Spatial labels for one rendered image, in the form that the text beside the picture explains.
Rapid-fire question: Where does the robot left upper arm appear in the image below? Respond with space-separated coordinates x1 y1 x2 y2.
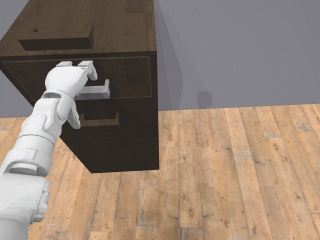
0 172 51 240

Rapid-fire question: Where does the cabinet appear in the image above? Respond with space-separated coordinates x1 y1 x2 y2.
0 0 159 174

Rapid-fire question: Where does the handle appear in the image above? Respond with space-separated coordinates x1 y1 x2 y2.
18 30 94 51
78 118 120 131
73 79 110 100

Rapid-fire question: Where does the drawer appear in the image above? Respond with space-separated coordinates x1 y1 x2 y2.
4 56 151 101

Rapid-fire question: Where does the robot left forearm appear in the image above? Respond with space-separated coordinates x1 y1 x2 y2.
0 89 73 178

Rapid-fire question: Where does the robot left hand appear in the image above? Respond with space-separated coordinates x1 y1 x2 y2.
45 60 98 129

